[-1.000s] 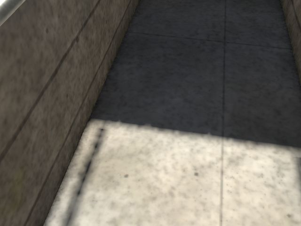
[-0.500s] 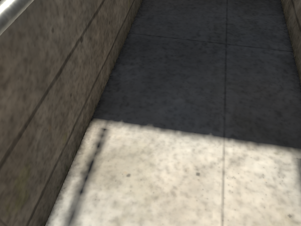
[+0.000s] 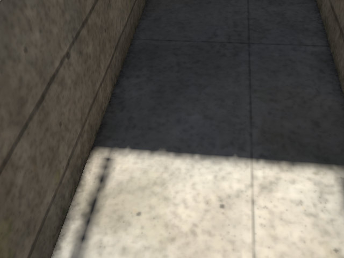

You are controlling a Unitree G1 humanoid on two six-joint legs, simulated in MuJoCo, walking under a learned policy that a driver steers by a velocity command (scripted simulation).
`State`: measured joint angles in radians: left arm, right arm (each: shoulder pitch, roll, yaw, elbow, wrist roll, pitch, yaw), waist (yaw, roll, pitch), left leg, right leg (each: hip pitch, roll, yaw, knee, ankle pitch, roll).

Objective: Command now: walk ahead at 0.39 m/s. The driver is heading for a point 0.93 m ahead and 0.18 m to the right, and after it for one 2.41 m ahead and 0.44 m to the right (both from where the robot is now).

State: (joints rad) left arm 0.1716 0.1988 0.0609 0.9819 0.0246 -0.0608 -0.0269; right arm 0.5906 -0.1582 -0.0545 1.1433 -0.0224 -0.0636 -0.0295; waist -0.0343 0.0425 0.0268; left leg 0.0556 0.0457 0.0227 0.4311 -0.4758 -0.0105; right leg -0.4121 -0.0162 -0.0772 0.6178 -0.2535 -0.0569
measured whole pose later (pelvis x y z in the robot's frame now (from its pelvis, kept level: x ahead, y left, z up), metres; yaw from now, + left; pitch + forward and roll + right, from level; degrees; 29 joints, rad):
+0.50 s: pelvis +0.20 -0.01 +0.01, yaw +0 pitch +0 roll +0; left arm 0.40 0.15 0.01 1.06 0.00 -0.08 0.02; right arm 0.16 -0.14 -0.03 0.98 -0.04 -0.08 -0.02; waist 0.03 -0.01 0.07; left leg -0.39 -0.02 0.11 0.54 -0.15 0.09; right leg -0.13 0.04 -0.05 0.72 -0.49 -0.05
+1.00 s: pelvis +0.26 -0.04 +0.02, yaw +0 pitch -1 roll +0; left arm 0.39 0.15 0.03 1.12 0.02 -0.02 0.03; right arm 0.35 -0.14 -0.04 1.08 -0.02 0.00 -0.02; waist 0.02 0.00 -0.02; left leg -0.32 0.00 0.07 0.66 -0.36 0.06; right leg -0.11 0.02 -0.01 0.40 -0.28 -0.04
